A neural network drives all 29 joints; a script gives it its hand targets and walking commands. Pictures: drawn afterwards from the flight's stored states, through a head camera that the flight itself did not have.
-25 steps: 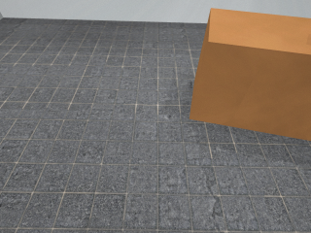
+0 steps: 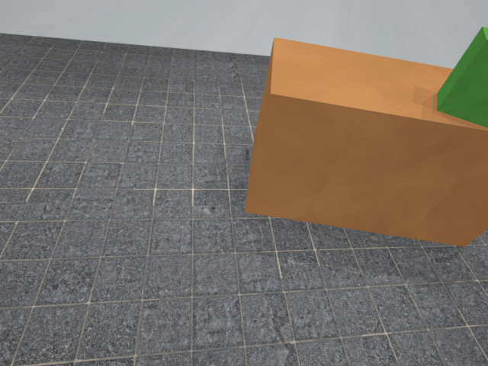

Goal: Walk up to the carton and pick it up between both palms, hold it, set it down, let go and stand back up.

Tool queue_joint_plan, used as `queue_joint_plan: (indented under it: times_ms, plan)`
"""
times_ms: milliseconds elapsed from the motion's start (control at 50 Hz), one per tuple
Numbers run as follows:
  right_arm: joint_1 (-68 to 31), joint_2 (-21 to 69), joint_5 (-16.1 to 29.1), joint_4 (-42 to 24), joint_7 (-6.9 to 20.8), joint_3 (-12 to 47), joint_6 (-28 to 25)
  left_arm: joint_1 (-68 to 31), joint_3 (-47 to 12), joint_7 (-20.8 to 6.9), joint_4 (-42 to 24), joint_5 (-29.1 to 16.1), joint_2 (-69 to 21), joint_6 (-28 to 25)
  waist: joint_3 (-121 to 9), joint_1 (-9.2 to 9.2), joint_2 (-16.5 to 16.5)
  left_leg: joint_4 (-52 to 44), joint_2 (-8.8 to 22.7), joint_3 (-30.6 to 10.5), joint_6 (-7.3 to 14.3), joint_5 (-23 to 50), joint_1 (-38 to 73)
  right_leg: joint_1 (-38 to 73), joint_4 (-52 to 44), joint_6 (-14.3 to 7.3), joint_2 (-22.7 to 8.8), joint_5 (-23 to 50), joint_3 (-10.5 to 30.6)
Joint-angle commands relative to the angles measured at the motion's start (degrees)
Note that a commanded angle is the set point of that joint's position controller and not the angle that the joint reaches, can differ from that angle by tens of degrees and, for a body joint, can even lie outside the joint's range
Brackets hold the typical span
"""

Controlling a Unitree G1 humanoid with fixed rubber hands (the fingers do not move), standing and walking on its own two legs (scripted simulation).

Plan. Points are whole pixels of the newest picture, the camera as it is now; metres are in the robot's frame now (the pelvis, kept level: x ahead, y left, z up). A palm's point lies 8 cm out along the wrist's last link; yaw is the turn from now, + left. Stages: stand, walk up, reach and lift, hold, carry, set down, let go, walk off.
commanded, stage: walk up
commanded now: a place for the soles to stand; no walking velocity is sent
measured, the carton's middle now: out of the picture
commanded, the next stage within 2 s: none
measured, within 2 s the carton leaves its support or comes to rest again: neither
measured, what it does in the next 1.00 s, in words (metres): steps to the right: right foot, then left foot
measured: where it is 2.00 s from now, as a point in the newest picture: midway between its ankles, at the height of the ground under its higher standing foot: (360, 349)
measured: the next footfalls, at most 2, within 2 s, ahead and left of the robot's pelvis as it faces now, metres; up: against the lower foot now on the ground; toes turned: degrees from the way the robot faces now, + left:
right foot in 0.18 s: +0.17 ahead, -0.22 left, +0.00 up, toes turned +0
left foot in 0.60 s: +0.26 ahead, -0.05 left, +0.00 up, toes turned -4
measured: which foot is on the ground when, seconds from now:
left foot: down 0.00-0.18, up 0.20-0.58, down 0.60-1.00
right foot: up 0.00-0.16, down 0.18-0.62, up 0.64-0.98, down 1.00-1.00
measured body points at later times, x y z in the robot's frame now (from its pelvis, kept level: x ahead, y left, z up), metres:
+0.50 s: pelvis +0.12 -0.15 +0.00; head +0.14 -0.15 +0.45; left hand +0.22 +0.15 -0.12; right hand +0.17 -0.50 -0.10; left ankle +0.20 -0.03 -0.70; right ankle +0.13 -0.22 -0.73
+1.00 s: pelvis +0.22 -0.30 -0.02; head +0.24 -0.26 +0.43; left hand +0.36 -0.01 -0.16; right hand +0.19 -0.65 -0.08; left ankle +0.22 -0.06 -0.73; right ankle +0.25 -0.45 -0.74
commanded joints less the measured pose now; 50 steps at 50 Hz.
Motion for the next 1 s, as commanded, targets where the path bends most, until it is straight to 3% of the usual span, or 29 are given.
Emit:
queue_joint_plan:
  times_ms: [0, 80, 120, 140, 160, 180, 200, 220, 240, 280, 320, 360, 440, 480, 540, 560, 580, 600, 620, 640, 680, 720, 780, 820, 880, 920, 940, 960, 980]
  plan:
    - [0.4, -19.4, -2.1, -2.4, -0.5, -6.1, -2.3, -4.7, 4.1, -1.1, -5.9, -0.9, 9.7, -0.6, 3.9, -2.72, 18.2, -14.3, 9.1, -6.9, 10.5, 3.7, 2.9, -6.7, -10.1, 4.1, -5.5, 2.8, -0.7]
    - [-1.1, -21.1, -1.9, -3.2, -0.3, -6.5, -2.5, -4.5, 4.3, -0.8, -6.6, -1.5, 10.7, -1.6, 0.5, -2.31, 20.5, -8.0, 11.3, -3.6, 9.0, 19.8, 3.6, 2.1, -21.4, 2.8, -6.8, 3.7, -1.5]
    - [-5.3, -19.7, -1.5, -3.2, -0.1, -5.5, -2.2, 2.5, 4.9, -0.7, -4.6, -2.0, 9.4, -2.6, -4.4, 3.29, 16.3, -0.6, 8.9, 1.6, 6.5, 18.0, -1.3, 16.4, -28.3, 1.5, -5.1, 9.0, -5.8]
    - [-4.1, -16.8, -2.0, -2.4, 0.1, -4.6, -1.6, 9.6, 6.1, -0.1, -2.1, -1.7, 11.6, -3.1, -8.2, 6.86, 7.2, 13.5, 4.3, 5.1, 4.3, 10.1, -3.8, 23.7, -31.8, 1.7, -2.1, 9.1, -5.6]
    - [-2.8, -12.7, -1.6, -2.3, 0.2, -3.1, -0.9, 14.1, 7.3, 0.9, -1.0, -1.0, 15.5, -3.2, -7.4, 9.76, -4.8, 26.2, 1.2, 5.2, 2.9, 0.7, -13.6, 29.8, -35.5, 0.4, -3.0, 5.8, 0.1]
    - [-3.4, -8.8, -1.1, -4.3, 0.1, -1.8, -0.4, 11.7, 8.3, 2.0, -2.6, -0.5, 21.9, -3.0, -4.2, 8.48, -18.8, 37.0, -6.7, 2.9, 1.5, -21.8, -27.1, 27.4, -44.8, -2.5, -13.7, 0.5, 24.8]
    - [-3.6, -12.0, -0.1, -4.6, -0.6, -2.7, 0.2, 5.6, 7.9, 2.2, -4.9, -1.8, 22.2, -2.6, -2.4, 6.75, -14.7, 38.7, -5.3, -2.8, 1.9, -20.5, -26.6, 21.1, -51.0, -9.2, -16.6, -5.6, 38.8]
    - [-3.9, -12.9, 0.4, -3.7, -0.3, -2.4, 0.1, 3.7, 7.3, 2.7, -6.1, -2.0, 18.9, -2.5, 0.0, 5.4, -7.0, 37.3, -2.4, -3.6, 1.4, -14.9, -25.6, 19.7, -48.2, -7.6, -15.1, -4.6, 30.8]
    - [-3.6, -13.0, 0.6, -2.3, -0.1, -2.4, -0.1, 3.1, 7.2, 2.9, -5.8, -1.5, 16.7, -2.5, 1.3, 4.06, -5.0, 33.6, -1.3, -2.7, 1.0, -10.7, -26.7, 21.5, -43.5, -5.9, -12.8, 5.3, 22.7]
    - [-1.5, -13.3, -0.2, -1.0, -0.2, -2.4, -0.8, 1.5, 5.8, 2.6, -6.6, -1.0, 13.7, -2.5, -1.0, 2.46, -4.4, 26.4, -1.5, 0.4, 1.0, -10.1, -22.9, 21.7, -39.8, -8.8, -11.5, 18.2, 16.4]
    - [0.7, -11.9, -0.1, -0.3, -0.2, -2.0, -0.9, 0.7, 4.8, 2.3, -7.9, -0.6, 11.7, -2.6, -4.4, 2.72, -6.0, 20.9, -3.6, 2.6, 0.4, -9.7, -20.0, 23.0, -38.3, -10.2, -9.9, 23.2, 12.8]
    - [-0.2, -11.5, -0.1, 0.1, -0.2, -1.9, -1.2, -1.6, 4.3, 1.8, -8.8, 0.3, 10.9, -2.5, -2.6, 3.1, -7.7, 16.8, -4.3, 3.9, 0.2, -7.2, -17.3, 17.2, -40.5, -11.8, -9.9, 17.5, 12.6]
    - [1.2, -12.3, -0.3, 0.9, -0.2, -2.4, -1.4, -1.9, 4.4, 1.5, -9.6, 0.2, 11.6, -2.0, 0.2, 3.37, -4.3, 12.6, -4.3, 4.2, 1.0, -3.7, -15.8, 15.9, -43.1, -10.8, -10.3, 5.3, 14.8]
    - [3.5, -11.7, -0.1, 1.5, -0.3, -2.4, -2.0, -4.4, 4.2, 1.5, -10.6, 0.6, 11.2, -1.7, -1.3, 2.6, -5.6, 7.8, -4.9, 4.3, 1.3, -1.4, -10.6, 13.9, -42.1, -11.2, -9.4, 2.7, 13.6]
    - [9.1, -11.7, -0.2, 2.7, -1.1, -3.1, -2.7, -7.2, 3.7, 1.2, -10.8, -0.3, 10.8, -1.4, -1.9, -1.6, -0.8, -5.8, -6.4, 4.5, 1.5, 7.3, 5.2, 6.2, -32.8, -7.1, -6.0, 9.8, 9.8]
    - [13.2, -13.1, -1.1, 3.4, -1.8, -3.6, -2.9, -7.0, 3.6, 1.4, -11.1, -0.4, 9.2, -1.8, -4.6, -3.65, 3.4, -8.0, -4.5, 1.3, 2.4, 6.5, 12.3, 4.2, -25.7, -5.2, -4.4, 12.7, 7.0]
    - [14.3, -16.9, -2.5, 2.9, -2.1, -5.1, -2.9, -5.9, 3.2, 1.5, -11.6, -0.7, 7.7, -1.8, -8.1, -4.61, 11.5, -11.9, 5.0, -16.0, 6.9, -3.1, 20.4, -4.8, -13.9, -2.4, -0.4, 6.9, 4.9]
    - [12.2, -20.9, -2.7, 0.5, -2.7, -6.4, -2.7, -4.5, 3.6, 1.6, -10.7, -0.4, 8.2, -1.8, -5.3, -3.82, 15.7, -18.1, 18.5, -36.8, 12.4, -10.2, 20.5, -14.1, -0.6, 2.0, 2.7, -9.4, 3.9]
    - [8.1, -23.4, -1.5, -0.2, -2.7, -6.6, -2.5, -4.8, 5.0, 2.2, -9.4, 0.1, 14.1, -1.1, -6.0, -2.92, 9.4, -18.5, 23.9, -40.7, 18.2, -12.9, 17.4, -14.7, 5.5, 3.4, -1.3, -10.0, 7.1]
    - [5.7, -21.7, -1.0, -1.3, -2.6, -6.4, -2.5, -4.7, 5.5, 2.2, -9.1, 0.3, 15.5, -1.2, -2.6, -1.44, 5.6, -17.4, 22.8, -36.1, 18.6, -11.9, 13.2, -14.7, 8.1, 3.6, -3.0, -8.3, 8.1]
    - [4.9, -17.2, -1.3, -0.6, -2.3, -5.0, -2.7, -5.1, 5.4, 1.1, -8.0, 0.2, 12.8, -0.8, 2.2, -0.58, 2.5, -15.4, 14.7, -24.0, 12.6, -6.1, 4.3, -10.6, 4.6, 2.4, -4.6, -3.1, 8.2]
    - [5.4, -18.0, -1.2, -0.7, -1.8, -4.6, -2.7, -3.5, 4.8, 0.1, -6.9, 0.0, 10.8, -0.4, 1.1, -1.03, 9.3, -14.9, 11.2, -15.7, 10.1, 0.3, 2.7, -6.7, 1.2, 2.4, -3.5, -0.4, 5.4]
    - [3.9, -20.1, -1.5, -1.6, -1.1, -5.6, -2.6, -4.3, 4.6, -0.1, -6.8, -0.5, 10.4, -0.3, 2.8, -1.54, 17.1, -13.7, 10.8, -11.9, 10.7, 1.6, 2.4, -6.9, -4.7, 3.4, -5.3, 1.3, 1.9]
    - [3.5, -20.4, -1.9, -1.7, -1.0, -6.1, -2.7, -7.0, 4.5, -0.4, -7.6, -0.8, 10.4, -0.5, 3.6, -2.71, 17.8, -12.9, 11.4, -9.9, 11.2, 3.9, 1.8, -6.8, -10.1, 3.3, -6.8, 0.1, 0.3]
    - [1.3, -21.1, -1.9, -2.4, -0.8, -6.0, -2.9, -4.8, 4.6, -0.3, -7.1, -1.1, 10.7, -1.2, 0.6, -1.69, 19.5, -9.0, 12.0, -5.9, 10.0, 13.9, 2.5, 0.4, -18.2, 2.5, -7.3, -0.1, -1.5]
    - [-1.5, -20.9, -2.1, -2.4, -0.7, -5.8, -2.4, 0.7, 5.3, 0.1, -5.8, -1.4, 10.4, -1.8, -5.0, 1.84, 21.8, -3.3, 10.5, -2.6, 8.2, 16.9, -0.1, 12.1, -24.9, 1.3, -6.6, 1.6, -3.4]
    - [-2.6, -18.6, -1.7, -2.5, -0.6, -4.8, -2.0, 6.2, 5.6, 0.5, -3.2, -1.9, 10.8, -2.1, -6.4, 4.46, 14.1, 4.7, 7.3, 0.8, 6.3, 15.4, -2.2, 18.5, -29.3, 1.4, -3.2, 6.1, -7.7]
    - [-1.3, -14.3, -2.3, -1.9, -0.7, -4.0, -1.4, 11.5, 6.8, 1.3, -1.0, -1.3, 12.4, -2.3, -8.3, 7.58, 5.7, 18.2, 4.8, 3.3, 4.3, 8.7, -6.7, 25.9, -33.2, 1.9, -2.5, 7.0, -5.3]
    - [0.2, -9.9, -1.4, -3.3, -0.6, -2.3, -0.8, 11.8, 7.7, 2.2, -1.3, -0.1, 18.8, -2.5, -5.6, 8.15, -12.2, 29.5, -1.9, 4.6, 1.7, -14.5, -20.8, 28.5, -40.4, -0.4, -11.6, 4.4, 12.8]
